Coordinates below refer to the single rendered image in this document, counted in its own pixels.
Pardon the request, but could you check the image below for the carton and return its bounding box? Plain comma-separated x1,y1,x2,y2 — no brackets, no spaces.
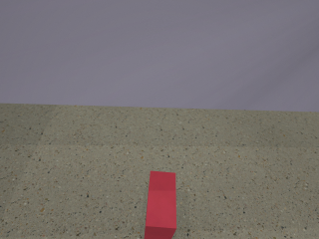
144,170,176,239

